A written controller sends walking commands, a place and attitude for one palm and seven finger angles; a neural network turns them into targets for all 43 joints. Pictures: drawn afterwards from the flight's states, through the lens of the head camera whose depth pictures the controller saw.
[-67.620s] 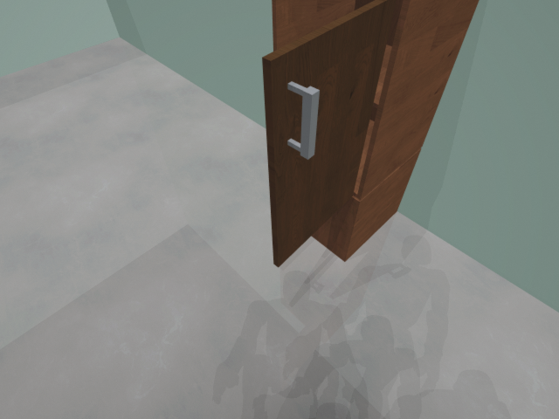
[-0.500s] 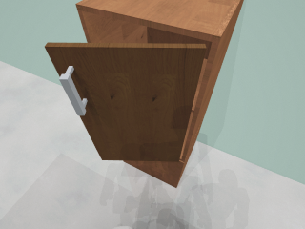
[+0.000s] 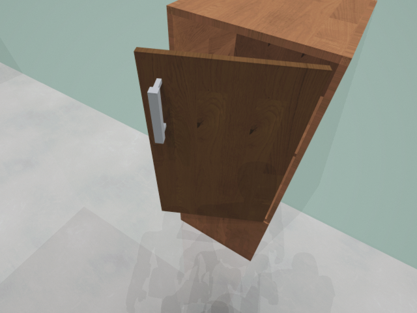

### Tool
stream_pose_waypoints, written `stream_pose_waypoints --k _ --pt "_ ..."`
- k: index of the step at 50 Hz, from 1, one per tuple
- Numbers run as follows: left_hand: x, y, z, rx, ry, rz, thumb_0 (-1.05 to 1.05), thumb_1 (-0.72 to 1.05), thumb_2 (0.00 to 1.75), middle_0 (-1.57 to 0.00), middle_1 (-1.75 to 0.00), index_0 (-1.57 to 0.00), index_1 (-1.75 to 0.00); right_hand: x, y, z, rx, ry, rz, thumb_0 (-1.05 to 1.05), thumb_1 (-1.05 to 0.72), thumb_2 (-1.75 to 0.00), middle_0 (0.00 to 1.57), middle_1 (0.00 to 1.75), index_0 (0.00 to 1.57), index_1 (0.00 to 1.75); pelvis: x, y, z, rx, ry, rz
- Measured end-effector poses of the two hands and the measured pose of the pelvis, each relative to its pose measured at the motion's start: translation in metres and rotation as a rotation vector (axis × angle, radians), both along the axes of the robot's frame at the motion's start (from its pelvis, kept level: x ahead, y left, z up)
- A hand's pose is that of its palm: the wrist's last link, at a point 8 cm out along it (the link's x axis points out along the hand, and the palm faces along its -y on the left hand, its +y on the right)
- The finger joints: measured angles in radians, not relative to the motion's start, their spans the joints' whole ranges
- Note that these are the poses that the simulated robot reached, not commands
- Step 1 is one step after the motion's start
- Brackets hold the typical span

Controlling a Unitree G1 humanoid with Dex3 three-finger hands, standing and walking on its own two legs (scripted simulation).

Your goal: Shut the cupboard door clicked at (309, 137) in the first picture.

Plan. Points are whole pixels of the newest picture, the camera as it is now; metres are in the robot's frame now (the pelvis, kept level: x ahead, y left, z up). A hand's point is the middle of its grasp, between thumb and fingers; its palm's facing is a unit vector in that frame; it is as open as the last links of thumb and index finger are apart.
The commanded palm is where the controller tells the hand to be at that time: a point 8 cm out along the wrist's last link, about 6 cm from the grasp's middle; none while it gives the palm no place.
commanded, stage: come to a stop and stand still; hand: left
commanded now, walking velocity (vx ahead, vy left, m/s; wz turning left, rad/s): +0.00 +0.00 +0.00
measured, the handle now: (159, 112) +0.47 +0.17 +0.13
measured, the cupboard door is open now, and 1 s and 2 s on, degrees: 25 25 25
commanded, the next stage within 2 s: look again from close up in 0.36 s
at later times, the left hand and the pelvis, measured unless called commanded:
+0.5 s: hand out of the picture -0.05 +0.15 -0.18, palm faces +0.02 -0.99 -0.15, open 7.4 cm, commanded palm none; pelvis -0.04 +0.00 +0.00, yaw +0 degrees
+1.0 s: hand out of the picture -0.09 +0.19 -0.18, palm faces +0.05 -0.98 -0.18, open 7.4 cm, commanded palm none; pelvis -0.06 +0.02 +0.00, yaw +1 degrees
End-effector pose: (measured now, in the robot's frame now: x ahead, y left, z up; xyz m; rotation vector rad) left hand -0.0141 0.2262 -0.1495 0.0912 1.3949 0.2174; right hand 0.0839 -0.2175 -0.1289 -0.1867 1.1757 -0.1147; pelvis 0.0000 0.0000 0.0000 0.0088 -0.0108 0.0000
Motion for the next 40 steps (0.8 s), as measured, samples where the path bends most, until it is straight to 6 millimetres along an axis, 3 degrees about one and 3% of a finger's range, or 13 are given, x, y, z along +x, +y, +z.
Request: stream_pose_waypoints --k 5,13,18,23,27,32,40 --pt "-0.01 -0.008 0.001 -0.001 0.003 -0.027 0.01 0.91 0.9 -0.2 -0.3 -0.19 -0.29 -0.029 0.001 -0.012 0.026 0.036 -0.043 -0.01 -0.94 -0.89 0.21 0.3 0.2 0.3 -0.011 0.001 -0.003 0.014 0.011 -0.01" --pt "-0.023 -0.02 0.002 -0.044 0.008 -0.054 0.01 0.91 0.9 -0.2 -0.3 -0.2 -0.29 -0.089 -0.008 -0.009 0.004 0.142 -0.086 -0.01 -0.94 -0.89 0.2 0.3 0.2 0.3 -0.022 0.003 0.003 -0.006 -0.016 -0.004" --pt "-0.029 -0.023 -0.001 -0.059 0.009 -0.057 0.01 0.91 0.9 -0.2 -0.3 -0.2 -0.29 -0.128 -0.002 -0.008 0.009 0.231 -0.107 0.0 -0.93 -0.89 0.2 0.3 0.2 0.3 -0.028 0.002 0.004 -0.009 -0.021 0.0" --pt "-0.039 -0.023 0.0 -0.06 0.025 -0.052 0.01 0.91 0.9 -0.2 -0.3 -0.2 -0.29 -0.154 0.008 -0.009 0.031 0.292 -0.122 0.0 -0.92 -0.89 0.2 0.3 0.2 0.3 -0.032 0.001 0.005 -0.011 -0.018 0.003" --pt "-0.049 -0.02 0.0 -0.04 0.024 -0.08 0.01 0.91 0.9 -0.2 -0.3 -0.2 -0.29 -0.157 0.015 -0.014 0.048 0.269 -0.103 0.0 -0.91 -0.89 0.2 0.3 0.2 0.3 -0.041 0.005 0.001 -0.035 -0.022 0.007" --pt "-0.054 -0.007 -0.002 -0.016 0.003 -0.071 0.01 0.91 0.9 -0.2 -0.3 -0.2 -0.3 -0.145 0.02 -0.02 0.055 0.188 -0.09 0.0 -0.91 -0.89 0.2 0.3 0.2 0.3 -0.046 0.01 -0.004 -0.04 -0.035 0.016" --pt "-0.055 0.011 -0.002 0.011 -0.059 -0.061 0.01 0.91 0.9 -0.2 -0.3 -0.2 -0.29 -0.128 0.01 -0.017 0.015 0.113 -0.073 0.02 -0.93 -0.89 0.2 0.3 0.2 0.3 -0.055 0.017 -0.007 -0.032 -0.03 0.012"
